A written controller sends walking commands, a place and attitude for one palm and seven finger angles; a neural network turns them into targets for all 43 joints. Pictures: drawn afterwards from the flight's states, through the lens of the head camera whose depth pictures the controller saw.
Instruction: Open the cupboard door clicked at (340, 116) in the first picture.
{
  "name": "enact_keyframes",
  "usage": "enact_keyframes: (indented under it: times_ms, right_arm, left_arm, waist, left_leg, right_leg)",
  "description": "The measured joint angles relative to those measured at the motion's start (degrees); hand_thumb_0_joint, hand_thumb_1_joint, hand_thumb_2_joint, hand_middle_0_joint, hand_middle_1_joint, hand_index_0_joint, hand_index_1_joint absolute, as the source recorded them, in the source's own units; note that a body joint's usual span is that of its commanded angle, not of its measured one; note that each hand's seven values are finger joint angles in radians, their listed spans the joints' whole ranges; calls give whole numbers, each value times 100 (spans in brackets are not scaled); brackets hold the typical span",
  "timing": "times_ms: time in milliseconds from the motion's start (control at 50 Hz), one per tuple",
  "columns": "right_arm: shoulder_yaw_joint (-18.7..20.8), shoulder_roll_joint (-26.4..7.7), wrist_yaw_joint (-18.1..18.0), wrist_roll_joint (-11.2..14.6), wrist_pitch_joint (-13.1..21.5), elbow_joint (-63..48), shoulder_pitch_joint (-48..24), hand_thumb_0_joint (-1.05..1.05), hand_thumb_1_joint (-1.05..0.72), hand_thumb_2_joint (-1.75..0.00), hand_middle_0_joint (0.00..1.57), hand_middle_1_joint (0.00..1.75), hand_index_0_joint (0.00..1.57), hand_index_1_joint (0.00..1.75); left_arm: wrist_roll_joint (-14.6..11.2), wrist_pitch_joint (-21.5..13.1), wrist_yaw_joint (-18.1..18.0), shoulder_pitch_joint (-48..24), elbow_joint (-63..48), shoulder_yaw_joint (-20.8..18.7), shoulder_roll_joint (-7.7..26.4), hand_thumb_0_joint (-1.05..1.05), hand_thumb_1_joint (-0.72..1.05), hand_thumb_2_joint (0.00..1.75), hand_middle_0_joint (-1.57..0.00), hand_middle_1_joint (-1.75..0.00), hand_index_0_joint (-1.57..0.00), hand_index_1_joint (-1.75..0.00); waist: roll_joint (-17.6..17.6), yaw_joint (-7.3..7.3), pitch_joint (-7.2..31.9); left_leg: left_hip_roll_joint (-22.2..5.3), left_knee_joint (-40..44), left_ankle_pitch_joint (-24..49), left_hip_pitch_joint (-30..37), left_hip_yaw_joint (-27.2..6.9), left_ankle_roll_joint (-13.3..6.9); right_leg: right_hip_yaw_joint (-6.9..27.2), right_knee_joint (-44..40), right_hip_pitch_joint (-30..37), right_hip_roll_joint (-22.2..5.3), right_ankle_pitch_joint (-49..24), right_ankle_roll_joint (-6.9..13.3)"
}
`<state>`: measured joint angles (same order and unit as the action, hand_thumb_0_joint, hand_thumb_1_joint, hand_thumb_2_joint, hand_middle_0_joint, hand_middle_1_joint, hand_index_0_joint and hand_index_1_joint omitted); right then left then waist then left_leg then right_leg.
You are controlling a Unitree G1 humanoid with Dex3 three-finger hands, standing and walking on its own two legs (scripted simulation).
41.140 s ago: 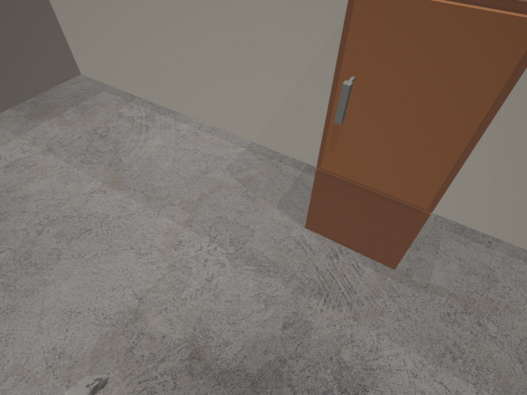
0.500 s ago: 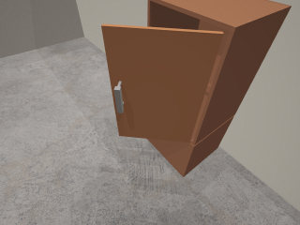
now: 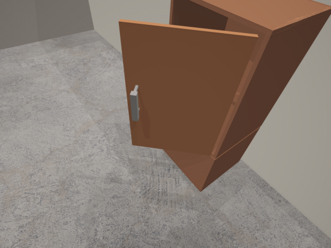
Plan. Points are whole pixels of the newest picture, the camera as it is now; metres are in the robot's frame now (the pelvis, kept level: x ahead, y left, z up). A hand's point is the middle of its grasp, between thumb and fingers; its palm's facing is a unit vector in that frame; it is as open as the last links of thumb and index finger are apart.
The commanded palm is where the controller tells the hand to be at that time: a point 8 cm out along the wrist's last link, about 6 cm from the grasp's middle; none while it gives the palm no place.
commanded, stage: look again from close up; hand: left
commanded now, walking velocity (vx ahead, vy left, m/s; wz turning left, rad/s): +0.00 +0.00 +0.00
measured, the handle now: (136, 103) +0.60 +0.15 -0.03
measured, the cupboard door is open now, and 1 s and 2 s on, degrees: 46 46 46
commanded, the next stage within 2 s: raise the hand with hooked fingers in 0.30 s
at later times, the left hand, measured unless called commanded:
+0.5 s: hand out of the picture +0.10 +0.19 -0.12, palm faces +0.20 -0.96 -0.21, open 7.3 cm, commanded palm +0.12 +0.22 -0.07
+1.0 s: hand (92, 225) +0.18 +0.19 -0.04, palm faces +0.09 -0.99 -0.12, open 9.7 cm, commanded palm +0.17 +0.24 -0.05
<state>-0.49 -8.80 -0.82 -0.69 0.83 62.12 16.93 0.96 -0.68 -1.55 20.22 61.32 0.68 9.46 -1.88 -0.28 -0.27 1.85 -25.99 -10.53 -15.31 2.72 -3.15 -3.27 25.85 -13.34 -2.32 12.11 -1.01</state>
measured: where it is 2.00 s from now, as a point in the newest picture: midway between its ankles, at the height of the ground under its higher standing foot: outside the picture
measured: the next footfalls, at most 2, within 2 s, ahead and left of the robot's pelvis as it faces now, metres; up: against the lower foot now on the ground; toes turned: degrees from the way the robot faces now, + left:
none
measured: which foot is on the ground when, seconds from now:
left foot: down 0.00-1.00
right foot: down 0.00-1.00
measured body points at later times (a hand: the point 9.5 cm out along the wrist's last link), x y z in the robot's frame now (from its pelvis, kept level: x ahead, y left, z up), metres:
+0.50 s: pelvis +0.02 +0.00 +0.00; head +0.02 +0.01 +0.45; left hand +0.09 +0.24 -0.11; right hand +0.06 -0.24 -0.14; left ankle +0.04 +0.08 -0.74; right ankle +0.02 -0.13 -0.74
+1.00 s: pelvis +0.01 -0.05 -0.11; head +0.08 -0.03 +0.33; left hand +0.17 +0.24 -0.04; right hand +0.25 -0.28 -0.17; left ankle +0.04 +0.08 -0.74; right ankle +0.02 -0.13 -0.74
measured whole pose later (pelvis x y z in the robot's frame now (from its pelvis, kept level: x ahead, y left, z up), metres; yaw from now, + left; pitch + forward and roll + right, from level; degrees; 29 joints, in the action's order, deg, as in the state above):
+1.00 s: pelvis +0.01 -0.05 -0.11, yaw +2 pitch +16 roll -3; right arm 2.3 -14.9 -3.0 1.1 14.5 32.3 6.9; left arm -20.8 -34.9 24.6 26.4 0.7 -17.0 14.6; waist 0.5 -3.3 7.8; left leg -2.2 -73.0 -31.6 -57.3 -3.9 1.3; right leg -9.1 70.4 -52.3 0.3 34.1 3.9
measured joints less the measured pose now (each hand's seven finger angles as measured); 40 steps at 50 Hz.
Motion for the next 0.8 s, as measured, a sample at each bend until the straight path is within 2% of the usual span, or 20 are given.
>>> enact_keyframes:
  times_ms: [420,440,460,500,540,600,660,720,760,800]
  right_arm:
    - [-13,-19,-44,15,35,140,-185,1,-92,-90,20,30,20,30]
    - [-46,-48,-62,84,52,-138,-97,1,-92,-90,20,30,20,30]
    - [-101,-72,-136,160,285,-427,43,1,-92,-90,20,30,21,30]
    - [-121,-135,-260,259,855,-782,243,2,-92,-90,20,30,21,30]
    - [-96,-275,-304,334,1161,-1161,278,2,-92,-90,20,30,21,30]
    - [-16,-492,-263,262,1412,-1653,25,2,-91,-90,20,30,21,30]
    - [105,-504,-113,159,1485,-2128,-323,2,-91,-90,20,30,21,30]
    - [242,-485,78,134,1466,-2625,-594,1,-91,-90,20,30,21,30]
    - [315,-532,136,152,1447,-2929,-712,1,-91,-90,20,30,21,30]
    - [398,-598,129,154,1394,-3183,-792,1,-90,-90,20,30,21,30]
  left_arm:
    - [10,-60,-78,-242,69,5,-49,0,91,90,-20,-30,-20,-30]
    - [-248,332,-98,40,-851,-53,-53,1,91,90,-20,-30,-20,-30]
    - [-420,518,-192,390,-1951,-145,8,2,93,90,-21,-30,-20,-30]
    - [-651,198,-447,796,-3503,-216,161,3,94,89,-21,-31,-20,-30]
    - [-913,-30,-555,786,-4532,-262,197,3,92,88,-21,-32,-20,-32]
    - [-1023,-855,-327,319,-5096,-413,136,3,87,87,-21,-35,-20,-34]
    - [-1224,-1925,385,-51,-5133,-628,74,2,81,85,-21,-38,-20,-37]
    - [-1405,-2845,1447,-51,-4979,-771,45,1,74,82,-21,-42,-20,-41]
    - [-1403,-3161,2054,119,-4814,-869,97,0,69,80,-22,-45,-21,-44]
    - [-1442,-3166,2388,370,-4771,-1003,198,0,64,78,-22,-48,-22,-47]
  waist:
    - [37,-1,-14]
    - [49,33,-76]
    - [20,16,-106]
    - [4,9,32]
    - [150,97,149]
    - [401,255,358]
    - [308,258,656]
    - [72,226,732]
    - [-59,193,778]
    - [-154,112,799]
  left_leg:
    - [-36,77,-94,209,19,35]
    - [-43,-15,-140,186,11,37]
    - [-24,-56,-176,195,36,40]
    - [45,-141,-230,113,59,51]
    - [86,-359,-315,-43,-10,40]
    - [65,-918,-525,-585,-83,46]
    - [-24,-1680,-825,-1453,10,100]
    - [-148,-2479,-1171,-2191,38,159]
    - [-213,-2997,-1398,-2675,-1,217]
    - [-270,-3468,-1583,-3107,-61,239]
  right_leg:
    - [24,-134,223,41,64,5]
    - [15,-66,213,45,89,8]
    - [39,87,157,25,167,74]
    - [72,429,-36,-47,385,182]
    - [6,627,-143,-98,501,146]
    - [-67,1045,-589,-100,663,71]
    - [34,1860,-1523,-51,953,92]
    - [70,2658,-2282,38,1282,172]
    - [35,3155,-2751,82,1510,238]
    - [-21,3605,-3159,124,1721,306]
